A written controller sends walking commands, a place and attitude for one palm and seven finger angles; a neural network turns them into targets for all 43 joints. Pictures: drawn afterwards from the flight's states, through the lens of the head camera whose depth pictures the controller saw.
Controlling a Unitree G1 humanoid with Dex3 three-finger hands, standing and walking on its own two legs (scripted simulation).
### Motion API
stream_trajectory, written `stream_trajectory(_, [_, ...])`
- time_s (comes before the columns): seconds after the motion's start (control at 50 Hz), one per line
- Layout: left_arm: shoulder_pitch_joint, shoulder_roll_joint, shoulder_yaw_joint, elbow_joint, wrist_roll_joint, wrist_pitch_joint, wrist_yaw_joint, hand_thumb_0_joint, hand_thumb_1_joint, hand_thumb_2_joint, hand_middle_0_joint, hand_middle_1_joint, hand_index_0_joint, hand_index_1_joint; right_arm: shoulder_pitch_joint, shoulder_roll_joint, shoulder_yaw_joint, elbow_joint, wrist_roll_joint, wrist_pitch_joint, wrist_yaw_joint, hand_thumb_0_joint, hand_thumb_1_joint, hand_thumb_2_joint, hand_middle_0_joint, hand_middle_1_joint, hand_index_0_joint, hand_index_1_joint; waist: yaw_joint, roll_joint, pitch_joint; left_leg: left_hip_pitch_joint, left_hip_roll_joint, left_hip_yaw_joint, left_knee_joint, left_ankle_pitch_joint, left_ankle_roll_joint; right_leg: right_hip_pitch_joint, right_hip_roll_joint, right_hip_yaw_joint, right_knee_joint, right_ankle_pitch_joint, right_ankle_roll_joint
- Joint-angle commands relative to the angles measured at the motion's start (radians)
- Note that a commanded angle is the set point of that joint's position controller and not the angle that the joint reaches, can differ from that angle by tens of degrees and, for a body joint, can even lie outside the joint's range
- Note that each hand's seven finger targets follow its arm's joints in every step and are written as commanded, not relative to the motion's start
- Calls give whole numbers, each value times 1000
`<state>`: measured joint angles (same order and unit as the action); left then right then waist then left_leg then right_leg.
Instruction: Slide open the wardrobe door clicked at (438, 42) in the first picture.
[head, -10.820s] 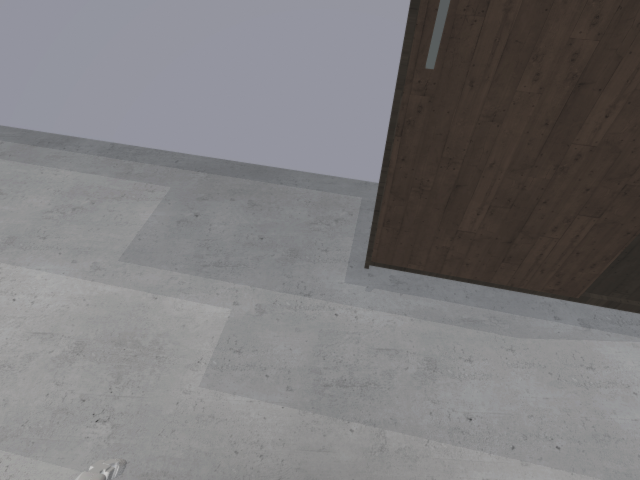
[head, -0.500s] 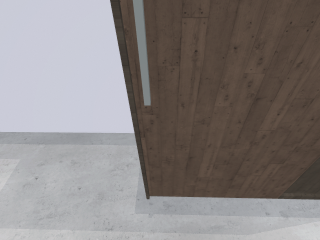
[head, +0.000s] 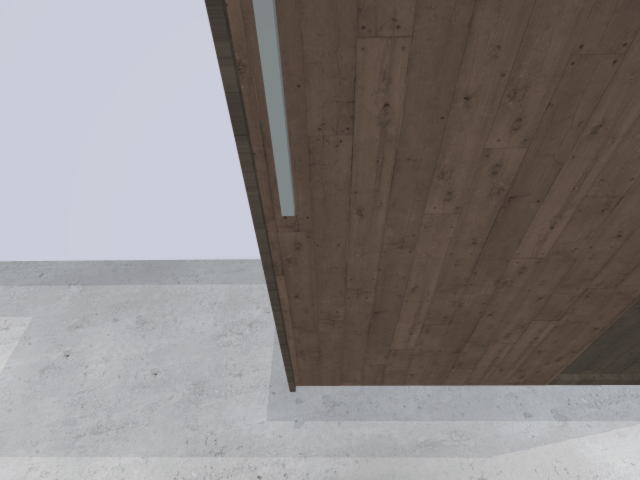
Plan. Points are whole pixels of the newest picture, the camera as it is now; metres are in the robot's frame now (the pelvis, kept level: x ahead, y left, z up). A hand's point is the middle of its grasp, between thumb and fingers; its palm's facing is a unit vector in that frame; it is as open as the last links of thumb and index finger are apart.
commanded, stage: come to a stop and stand still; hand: left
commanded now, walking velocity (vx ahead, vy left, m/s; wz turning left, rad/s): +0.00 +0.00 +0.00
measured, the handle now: (278, 106) +0.49 +0.07 +0.23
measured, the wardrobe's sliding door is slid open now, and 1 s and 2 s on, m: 0.00 0.00 0.00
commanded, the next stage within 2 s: look again from close up in 0.88 s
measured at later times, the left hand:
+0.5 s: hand out of the picture +0.03 +0.15 -0.17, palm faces +0.02 -0.98 -0.22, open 7.3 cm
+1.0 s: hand out of the picture +0.04 +0.13 -0.17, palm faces +0.03 -0.98 -0.21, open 7.4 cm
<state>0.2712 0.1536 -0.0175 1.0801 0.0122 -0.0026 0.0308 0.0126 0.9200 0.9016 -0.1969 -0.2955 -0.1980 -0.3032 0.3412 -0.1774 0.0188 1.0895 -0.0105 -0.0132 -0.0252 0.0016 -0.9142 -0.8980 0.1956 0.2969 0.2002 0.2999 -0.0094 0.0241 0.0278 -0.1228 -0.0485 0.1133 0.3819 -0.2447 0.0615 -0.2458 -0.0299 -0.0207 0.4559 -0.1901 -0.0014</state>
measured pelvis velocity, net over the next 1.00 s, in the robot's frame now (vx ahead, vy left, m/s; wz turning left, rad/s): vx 0.03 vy -0.05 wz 0.01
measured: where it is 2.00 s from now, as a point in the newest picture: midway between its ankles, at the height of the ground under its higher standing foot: outside the picture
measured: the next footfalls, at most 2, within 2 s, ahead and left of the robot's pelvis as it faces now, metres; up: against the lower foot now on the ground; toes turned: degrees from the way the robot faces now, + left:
none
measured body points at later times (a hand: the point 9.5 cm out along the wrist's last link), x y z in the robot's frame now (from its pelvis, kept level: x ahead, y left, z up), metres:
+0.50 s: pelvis +0.02 -0.03 +0.00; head +0.03 -0.04 +0.45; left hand +0.03 +0.20 -0.15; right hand +0.03 -0.25 -0.17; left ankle -0.02 +0.08 -0.74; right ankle +0.03 -0.12 -0.74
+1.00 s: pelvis +0.03 -0.05 +0.00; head +0.04 -0.05 +0.45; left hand +0.04 +0.18 -0.15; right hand +0.01 -0.27 -0.16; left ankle -0.02 +0.08 -0.74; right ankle +0.03 -0.12 -0.74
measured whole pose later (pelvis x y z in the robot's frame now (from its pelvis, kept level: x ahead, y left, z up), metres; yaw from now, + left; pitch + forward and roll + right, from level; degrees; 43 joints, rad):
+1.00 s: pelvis +0.03 -0.05 +0.00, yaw +1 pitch -1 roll +0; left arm 0.27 0.16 -0.01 1.10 0.01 -0.02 0.03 0.01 0.91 0.90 -0.20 -0.30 -0.20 -0.30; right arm 0.30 -0.16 0.02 1.14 -0.01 -0.02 -0.04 0.00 -0.91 -0.90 0.20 0.30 0.20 0.30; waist 0.00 0.01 0.03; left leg -0.08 0.03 0.08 0.38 -0.28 -0.01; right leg -0.18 0.04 -0.06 0.41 -0.21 -0.07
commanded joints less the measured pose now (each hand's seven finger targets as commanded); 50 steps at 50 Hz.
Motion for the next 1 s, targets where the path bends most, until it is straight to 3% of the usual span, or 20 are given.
stream_trajectory(0.0, [39, 94, 22, -23, -3, -23, 4, 0, 900, 900, -200, -300, -200, -300, 35, -81, -17, -20, -2, -27, -6, 0, -900, -900, 200, 300, 200, 300, 8, -30, 36, -101, 157, -158, -114, 70, -17, 69, -77, 94, -52, 77, -50])
stream_trajectory(0.28, [43, 90, 22, -8, -4, -31, 9, 0, 900, 900, -200, -300, -200, -300, 41, -62, -19, 20, -2, -27, -11, 0, -900, -900, 200, 300, 200, 300, 3, -42, 22, -54, 156, -130, -77, 125, -26, 85, -83, 108, -65, 187, -58])
stream_trajectory(0.36, [45, 96, 23, -5, -3, -33, 9, 0, 900, 900, -200, -300, -200, -300, 34, -60, -20, 22, -1, -27, -13, 0, -900, -900, 200, 300, 200, 300, 3, -18, 22, -38, 160, -124, -72, 148, -29, 90, -83, 108, -66, 221, -61])
stream_trajectory(0.46, [49, 96, 23, 0, -2, -33, 8, 0, 900, 900, -200, -300, -200, -300, 22, -59, -21, 23, -1, -23, -14, 0, -900, -900, 200, 300, 200, 300, 3, -32, 43, -38, 159, -119, -73, 115, -31, 78, -84, 112, -87, 203, -61])
stream_trajectory(0.8, [52, 119, 29, -5, -5, -40, 7, 0, 900, 900, -200, -300, -200, -300, 25, -73, -23, 28, -2, -23, -15, 0, -900, -900, 200, 300, 200, 300, 4, -36, 22, -39, 156, -110, -69, 94, -41, 115, -89, 123, -112, 217, -66])
stream_trajectory(0.88, [52, 118, 29, -8, -5, -38, 7, 0, 900, 900, -200, -300, -200, -300, 28, -71, -22, 31, -3, -22, -15, 0, -900, -900, 200, 300, 200, 300, 7, -17, 31, -43, 157, -110, -69, 91, -41, 112, -87, 122, -118, 199, -66])
stream_trajectory(0.98, [45, 120, 31, -10, -5, -37, 7, 0, 900, 900, -200, -300, -200, -300, 35, -71, -22, 32, -4, -21, -15, 0, -900, -900, 200, 300, 200, 300, 7, -34, 49, -53, 156, -112, -76, 70, -41, 101, -85, 126, -129, 158, -66])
